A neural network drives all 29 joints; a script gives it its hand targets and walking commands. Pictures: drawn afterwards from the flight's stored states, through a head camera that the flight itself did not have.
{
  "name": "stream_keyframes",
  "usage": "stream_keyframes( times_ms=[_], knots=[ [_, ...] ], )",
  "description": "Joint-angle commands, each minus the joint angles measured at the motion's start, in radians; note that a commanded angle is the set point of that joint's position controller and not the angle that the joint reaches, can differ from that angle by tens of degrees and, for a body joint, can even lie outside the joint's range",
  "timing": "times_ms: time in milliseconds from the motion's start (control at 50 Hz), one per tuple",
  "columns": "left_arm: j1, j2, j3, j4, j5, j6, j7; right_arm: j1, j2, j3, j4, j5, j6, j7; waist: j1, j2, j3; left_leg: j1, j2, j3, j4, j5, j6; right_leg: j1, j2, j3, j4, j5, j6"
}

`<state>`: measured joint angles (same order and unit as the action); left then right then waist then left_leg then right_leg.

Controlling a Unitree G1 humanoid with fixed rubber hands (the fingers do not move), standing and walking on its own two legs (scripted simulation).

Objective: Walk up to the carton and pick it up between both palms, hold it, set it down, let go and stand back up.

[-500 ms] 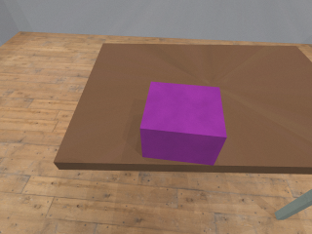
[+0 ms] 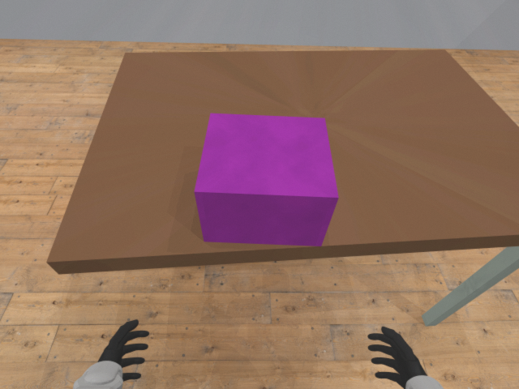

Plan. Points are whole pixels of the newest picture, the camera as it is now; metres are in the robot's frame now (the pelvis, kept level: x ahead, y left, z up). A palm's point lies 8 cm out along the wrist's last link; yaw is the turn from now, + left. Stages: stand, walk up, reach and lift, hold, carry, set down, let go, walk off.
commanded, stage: reach and lift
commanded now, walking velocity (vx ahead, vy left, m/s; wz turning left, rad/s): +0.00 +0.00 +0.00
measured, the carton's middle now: (265, 179) +0.48 +0.01 +0.03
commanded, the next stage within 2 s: none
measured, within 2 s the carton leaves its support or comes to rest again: neither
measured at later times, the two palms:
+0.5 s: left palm (85, 377) +0.16 +0.26 -0.04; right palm (400, 370) +0.18 -0.19 -0.05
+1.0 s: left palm (98, 320) +0.22 +0.25 +0.01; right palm (400, 325) +0.23 -0.19 +0.00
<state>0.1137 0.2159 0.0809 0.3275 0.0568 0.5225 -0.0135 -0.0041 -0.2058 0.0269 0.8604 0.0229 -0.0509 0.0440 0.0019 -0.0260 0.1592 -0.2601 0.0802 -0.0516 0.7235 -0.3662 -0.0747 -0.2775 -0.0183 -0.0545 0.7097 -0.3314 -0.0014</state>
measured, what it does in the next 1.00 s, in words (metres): shifts its weight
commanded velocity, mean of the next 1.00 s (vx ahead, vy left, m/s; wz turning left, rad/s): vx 0.00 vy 0.00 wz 0.00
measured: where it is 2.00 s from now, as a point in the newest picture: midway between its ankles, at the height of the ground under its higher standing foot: outside the picture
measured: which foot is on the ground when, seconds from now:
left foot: down 0.00-1.00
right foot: down 0.00-1.00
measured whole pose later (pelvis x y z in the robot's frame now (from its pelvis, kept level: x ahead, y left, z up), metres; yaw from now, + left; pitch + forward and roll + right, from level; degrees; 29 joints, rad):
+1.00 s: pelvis +0.05 +0.03 +0.03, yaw -3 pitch -5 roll -1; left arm 0.30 0.18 0.00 0.16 -0.10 0.16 0.06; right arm 0.26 -0.17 -0.03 0.38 0.10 -0.11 0.01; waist 0.06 0.01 0.07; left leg -0.01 0.06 0.04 0.36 -0.26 -0.04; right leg -0.04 -0.03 0.01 0.31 -0.18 0.05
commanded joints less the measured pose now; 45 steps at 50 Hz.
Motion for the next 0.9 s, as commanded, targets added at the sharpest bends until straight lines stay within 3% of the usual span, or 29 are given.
stream_keyframes(
  times_ms=[0, 80, 180, 260, 420, 700, 880],
  knots=[
    [0.021, 0.192, 0.086, 0.010, -0.004, -0.037, 0.011, -0.065, -0.082, -0.050, -0.245, -0.060, -0.011, -0.050, 0.092, -0.038, -0.089, -0.095, -0.112, 0.194, -0.235, 0.096, 0.064, 0.190, 0.018, 0.014, -0.274, 0.027, 0.009],
    [-0.105, 0.228, 0.103, -0.044, -0.032, -0.112, 0.030, -0.026, -0.009, -0.051, -0.383, -0.074, 0.006, -0.047, 0.098, 0.015, -0.113, -0.117, -0.105, 0.215, -0.273, 0.018, 0.073, 0.182, 0.000, 0.055, -0.303, -0.064, 0.017],
    [-0.086, 0.225, 0.072, -0.155, -0.085, -0.201, 0.046, 0.101, 0.009, -0.054, -0.456, -0.061, 0.001, -0.062, 0.055, 0.075, -0.211, -0.055, -0.095, 0.218, -0.314, 0.081, 0.079, 0.236, 0.000, 0.066, -0.304, 0.066, 0.023],
    [-0.011, 0.230, 0.055, -0.160, -0.123, -0.235, 0.032, 0.160, 0.013, -0.073, -0.457, -0.063, -0.019, -0.081, 0.034, 0.063, -0.218, 0.012, -0.105, 0.208, -0.337, 0.154, 0.068, 0.234, 0.003, 0.058, -0.336, 0.130, 0.033],
    [0.062, 0.202, 0.027, -0.152, -0.158, -0.254, 0.020, 0.149, 0.008, -0.098, -0.511, -0.066, -0.026, -0.088, 0.062, 0.019, -0.176, 0.054, -0.110, 0.189, -0.408, 0.217, 0.055, 0.265, 0.034, 0.022, -0.398, 0.114, 0.039],
    [0.064, 0.099, -0.028, -0.286, -0.153, -0.378, 0.074, 0.159, -0.057, -0.120, -0.582, 0.016, -0.081, -0.031, 0.063, 0.108, -0.183, 0.159, -0.103, 0.145, -0.434, 0.400, 0.000, 0.243, 0.068, 0.012, -0.435, 0.195, -0.008],
    [0.099, 0.062, -0.041, -0.373, -0.156, -0.410, 0.082, 0.182, -0.100, -0.119, -0.654, 0.075, -0.110, -0.037, 0.054, 0.076, -0.207, 0.237, -0.103, 0.125, -0.405, 0.590, -0.019, 0.262, 0.086, 0.015, -0.442, 0.342, -0.009]
  ],
)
